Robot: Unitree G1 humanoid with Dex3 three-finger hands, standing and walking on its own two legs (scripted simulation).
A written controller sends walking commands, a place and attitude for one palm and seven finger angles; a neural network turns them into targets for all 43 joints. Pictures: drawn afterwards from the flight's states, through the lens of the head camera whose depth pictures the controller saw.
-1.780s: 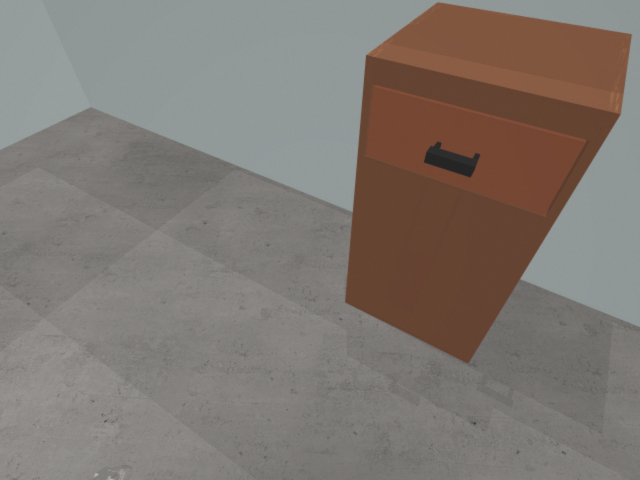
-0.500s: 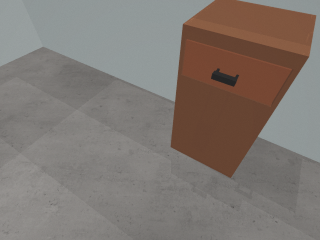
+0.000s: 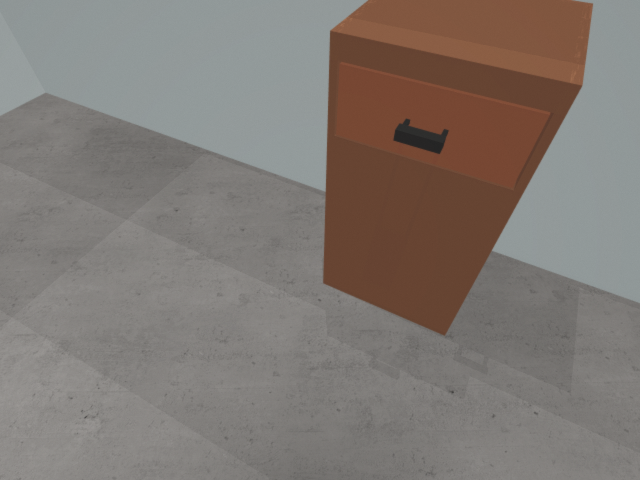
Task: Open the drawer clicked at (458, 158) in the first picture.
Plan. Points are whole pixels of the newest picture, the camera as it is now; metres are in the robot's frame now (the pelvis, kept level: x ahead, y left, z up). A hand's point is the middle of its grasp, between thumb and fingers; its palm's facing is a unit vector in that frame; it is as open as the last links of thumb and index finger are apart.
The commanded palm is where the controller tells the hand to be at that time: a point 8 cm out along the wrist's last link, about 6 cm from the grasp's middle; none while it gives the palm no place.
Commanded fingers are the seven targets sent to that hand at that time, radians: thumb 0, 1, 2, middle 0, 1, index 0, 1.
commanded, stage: turn to face it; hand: left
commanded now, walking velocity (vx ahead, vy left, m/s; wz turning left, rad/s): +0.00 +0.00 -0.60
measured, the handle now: (422, 133) +0.78 -0.16 +0.00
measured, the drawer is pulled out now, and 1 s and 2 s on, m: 0.00 0.00 0.00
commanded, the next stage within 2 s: take the last steps up to it in 0.64 s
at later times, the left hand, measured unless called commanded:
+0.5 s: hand out of the picture +0.05 +0.14 -0.15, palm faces -0.16 -0.96 -0.25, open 7.4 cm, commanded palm none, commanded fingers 0.00 0.90 0.90 -0.20 -0.30 -0.20 -0.30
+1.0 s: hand out of the picture +0.12 +0.20 -0.17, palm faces -0.36 -0.91 -0.18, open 7.4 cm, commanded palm none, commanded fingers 0.00 0.90 0.90 -0.20 -0.30 -0.20 -0.30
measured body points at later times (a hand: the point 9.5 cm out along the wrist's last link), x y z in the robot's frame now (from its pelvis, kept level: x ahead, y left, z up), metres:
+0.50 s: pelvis -0.02 -0.04 +0.00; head +0.00 -0.07 +0.45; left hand +0.06 +0.19 -0.13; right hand +0.00 -0.31 -0.15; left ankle -0.01 +0.14 -0.66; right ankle +0.00 -0.10 -0.74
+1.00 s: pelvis +0.00 +0.03 +0.01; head +0.01 +0.06 +0.46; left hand +0.14 +0.25 -0.15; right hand -0.10 -0.19 -0.12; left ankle +0.00 +0.12 -0.74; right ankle -0.07 -0.11 -0.64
